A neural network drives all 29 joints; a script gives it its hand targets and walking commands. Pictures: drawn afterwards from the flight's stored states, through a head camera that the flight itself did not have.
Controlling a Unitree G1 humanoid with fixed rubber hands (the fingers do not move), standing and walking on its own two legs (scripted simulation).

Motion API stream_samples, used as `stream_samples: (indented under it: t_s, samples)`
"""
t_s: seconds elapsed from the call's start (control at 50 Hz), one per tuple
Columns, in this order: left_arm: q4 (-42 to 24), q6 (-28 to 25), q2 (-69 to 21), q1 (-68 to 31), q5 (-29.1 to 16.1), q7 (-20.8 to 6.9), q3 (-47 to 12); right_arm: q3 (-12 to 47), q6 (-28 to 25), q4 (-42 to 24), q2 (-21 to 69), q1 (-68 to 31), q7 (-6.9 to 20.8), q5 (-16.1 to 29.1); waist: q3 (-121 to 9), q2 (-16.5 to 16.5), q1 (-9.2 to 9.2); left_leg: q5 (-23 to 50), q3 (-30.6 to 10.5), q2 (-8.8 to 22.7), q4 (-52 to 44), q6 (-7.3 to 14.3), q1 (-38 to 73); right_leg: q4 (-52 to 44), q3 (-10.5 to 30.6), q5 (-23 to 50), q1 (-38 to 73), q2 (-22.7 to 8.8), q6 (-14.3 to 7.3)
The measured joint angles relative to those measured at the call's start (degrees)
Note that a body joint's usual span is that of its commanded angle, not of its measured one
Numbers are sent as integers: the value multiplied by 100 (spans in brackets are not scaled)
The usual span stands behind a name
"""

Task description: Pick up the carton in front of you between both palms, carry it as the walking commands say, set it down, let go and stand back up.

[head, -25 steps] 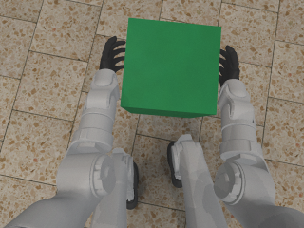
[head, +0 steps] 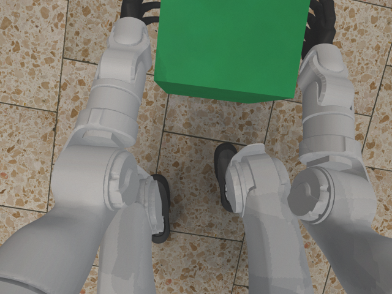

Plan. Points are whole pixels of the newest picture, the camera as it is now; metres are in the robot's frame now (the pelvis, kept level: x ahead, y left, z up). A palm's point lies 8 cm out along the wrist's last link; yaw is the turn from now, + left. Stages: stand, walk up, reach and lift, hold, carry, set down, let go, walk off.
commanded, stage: set down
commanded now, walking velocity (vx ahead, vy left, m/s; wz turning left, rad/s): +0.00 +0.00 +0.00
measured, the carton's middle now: (221, 43) +0.51 -0.13 -0.22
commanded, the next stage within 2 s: none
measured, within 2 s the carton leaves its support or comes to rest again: rests again in 1.26 s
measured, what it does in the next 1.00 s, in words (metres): stands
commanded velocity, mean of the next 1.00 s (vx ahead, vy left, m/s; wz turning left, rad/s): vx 0.00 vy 0.00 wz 0.00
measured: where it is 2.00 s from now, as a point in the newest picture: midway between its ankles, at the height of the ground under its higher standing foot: (194, 204)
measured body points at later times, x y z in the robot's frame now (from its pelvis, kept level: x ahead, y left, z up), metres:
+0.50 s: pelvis +0.00 +0.00 -0.04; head +0.35 -0.04 +0.23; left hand +0.56 +0.01 -0.21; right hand +0.48 -0.29 -0.19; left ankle +0.09 +0.10 -0.38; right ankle +0.14 -0.12 -0.38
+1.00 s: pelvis +0.00 +0.01 -0.05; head +0.36 -0.02 +0.21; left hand +0.56 +0.00 -0.23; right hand +0.48 -0.30 -0.21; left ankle +0.09 +0.10 -0.38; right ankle +0.14 -0.12 -0.38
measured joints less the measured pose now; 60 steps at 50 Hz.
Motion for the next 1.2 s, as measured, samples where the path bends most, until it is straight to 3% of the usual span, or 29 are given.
stream_samples:
  t_s: [0.14,0.26,0.68,0.92,1.2]
  samples:
    - [167,-95,279,-277,-365,171,-499,418,-46,417,-445,-463,-10,494,517,-91,-181,-119,36,38,466,18,-180,417,11,-33,-215,51,24]
    - [200,-63,233,-330,-326,221,-532,514,-84,540,-603,-447,57,784,670,-213,-198,-239,34,41,730,18,-165,674,-4,-118,-231,59,14]
    - [806,-168,414,-619,-314,37,-655,520,-332,1426,-878,-805,451,685,907,-195,-279,-84,16,-141,912,85,-395,811,-10,-110,-278,-99,99]
    - [828,-251,284,-755,-108,-226,-533,244,-498,1676,-1052,-880,553,589,1100,-232,-185,-135,30,-136,1021,125,-328,899,-4,-150,-205,-89,127]
    - [904,-460,311,-886,87,-486,-477,134,-672,2007,-1178,-1015,601,625,1367,-388,-102,-201,-57,-92,1137,23,-181,993,-95,-137,-113,-50,43]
